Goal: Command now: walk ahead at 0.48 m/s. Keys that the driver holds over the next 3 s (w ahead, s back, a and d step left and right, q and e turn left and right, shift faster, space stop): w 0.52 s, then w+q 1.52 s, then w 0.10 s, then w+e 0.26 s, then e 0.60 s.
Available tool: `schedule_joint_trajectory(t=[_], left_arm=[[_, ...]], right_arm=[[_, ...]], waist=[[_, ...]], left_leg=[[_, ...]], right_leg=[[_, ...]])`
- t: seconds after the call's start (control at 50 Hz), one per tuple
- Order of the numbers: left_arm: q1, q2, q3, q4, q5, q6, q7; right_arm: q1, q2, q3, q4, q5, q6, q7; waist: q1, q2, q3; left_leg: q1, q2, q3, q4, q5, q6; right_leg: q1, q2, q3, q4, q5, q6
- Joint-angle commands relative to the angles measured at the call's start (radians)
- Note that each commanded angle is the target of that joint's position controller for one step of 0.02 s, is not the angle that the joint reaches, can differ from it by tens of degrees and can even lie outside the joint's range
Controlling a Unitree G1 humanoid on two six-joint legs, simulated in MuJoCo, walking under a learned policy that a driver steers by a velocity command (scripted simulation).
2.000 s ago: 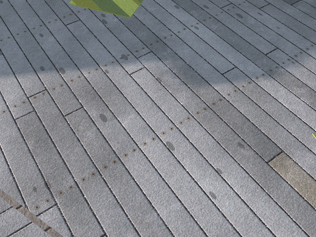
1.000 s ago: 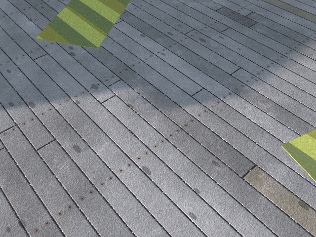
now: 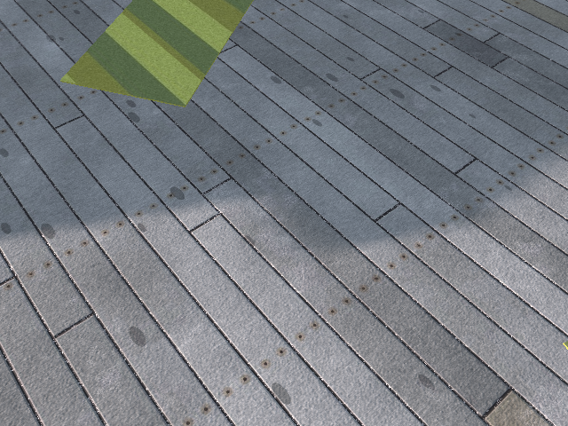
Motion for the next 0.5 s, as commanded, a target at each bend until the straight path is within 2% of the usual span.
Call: schedule_joint_trajectory(t=[0.02,0.06,0.1,0.16,0.24,0.3,0.34,0.38,0.4,0.42,0.44,0.46,0.48,0.5], left_arm=[[-0.006,0.106,0.032,-0.078,0.004,-0.019,0.012],[0.015,0.07,0.031,-0.079,0.007,0.005,0.016],[-0.049,0.075,0.035,-0.108,0.014,0.018,0.02],[-0.18,0.086,0.04,-0.158,0.028,0.016,0.018],[-0.325,0.064,0.029,-0.199,0.021,0.002,0.002],[-0.415,0.061,0.02,-0.23,0.012,-0.002,-0.014],[-0.459,0.069,0.018,-0.255,0.008,-0.007,-0.027],[-0.455,0.091,0.022,-0.269,0.006,-0.013,-0.037],[-0.422,0.109,0.029,-0.265,0.005,-0.016,-0.04],[-0.342,0.136,0.043,-0.246,0.006,-0.019,-0.04],[-0.174,0.184,0.07,-0.194,0.008,-0.019,-0.034],[0.028,0.265,0.093,-0.152,0.022,-0.017,-0.024],[0.092,0.32,0.106,-0.121,0.02,-0.008,-0.03],[0.073,0.212,0.074,-0.133,0.016,-0.009,-0.031]], right_arm=[[0.057,-0.087,-0.016,-0.011,-0.026,-0.024,0.006],[0.069,-0.071,-0.011,0.007,-0.018,-0.026,0.008],[0.109,-0.103,-0.016,0.026,-0.015,-0.027,-0.004],[0.176,-0.139,-0.025,0.043,-0.014,-0.021,-0.028],[0.253,-0.15,-0.025,0.062,-0.001,-0.011,-0.043],[0.318,-0.154,-0.026,0.088,0.005,0.001,-0.044],[0.348,-0.158,-0.03,0.103,0.006,0.014,-0.045],[0.348,-0.17,-0.037,0.107,0.007,0.025,-0.047],[0.336,-0.178,-0.04,0.104,0.007,0.03,-0.048],[0.312,-0.183,-0.041,0.097,0.007,0.036,-0.048],[0.304,-0.16,-0.032,0.088,0.001,0.04,-0.048],[0.307,-0.124,-0.013,0.056,-0.018,0.037,-0.049],[0.426,0.011,0.024,0.055,-0.014,0.014,-0.036],[0.36,-0.099,0.0,0.063,0.012,-0.01,-0.035]], waist=[[-0.015,0.067,-0.071],[0.011,0.086,-0.052],[0.009,0.076,-0.013],[-0.022,0.048,0.012],[-0.071,0.049,0.019],[-0.103,0.05,0.036],[-0.11,0.054,0.044],[-0.09,0.072,0.033],[-0.066,0.088,0.012],[-0.015,0.101,-0.039],[0.06,0.09,-0.144],[0.125,-0.006,-0.307],[0.058,-0.281,-0.427],[0.094,-0.179,-0.388]], left_leg=[[0.239,0.28,-0.389,-0.367,-0.062,0.162],[0.165,0.252,-0.313,-0.411,-0.038,0.17],[0.135,0.254,-0.276,-0.45,-0.034,0.184],[0.191,0.256,-0.25,-0.469,-0.001,0.18],[0.237,0.219,-0.16,-0.459,0.066,0.138],[0.323,0.239,-0.149,-0.429,0.08,0.134],[0.406,0.272,-0.156,-0.388,0.111,0.128],[0.469,0.303,-0.169,-0.337,0.187,0.115],[0.486,0.307,-0.167,-0.294,0.285,0.105],[0.484,0.287,-0.145,-0.198,0.459,0.088],[0.427,0.233,-0.102,-0.008,0.557,0.061],[0.217,0.17,-0.053,0.308,0.33,0.024],[-0.193,-0.02,-0.056,0.638,-0.336,-0.041],[-0.306,0.019,-0.194,0.759,-0.434,-0.021]], right_leg=[[-0.3,-0.123,0.039,0.068,0.131,-0.022],[-0.263,-0.137,0.028,-0.004,0.131,-0.014],[-0.321,-0.152,0.012,-0.09,0.178,0.007],[-0.433,-0.156,0.007,-0.273,0.345,0.038],[-0.392,-0.109,-0.04,-0.518,0.52,0.047],[-0.391,-0.086,-0.053,-0.611,0.52,0.046],[-0.41,-0.077,-0.049,-0.656,0.464,0.032],[-0.383,-0.064,-0.051,-0.69,0.385,0.006],[-0.325,-0.047,-0.065,-0.701,0.345,-0.008],[-0.201,-0.015,-0.093,-0.722,0.327,-0.03],[0.03,0.001,-0.104,-0.725,0.343,-0.064],[0.353,-0.18,0.101,-0.684,0.363,-0.137],[0.68,-0.385,0.571,-0.798,0.143,-0.289],[0.654,-0.366,0.63,-0.873,0.053,-0.256]])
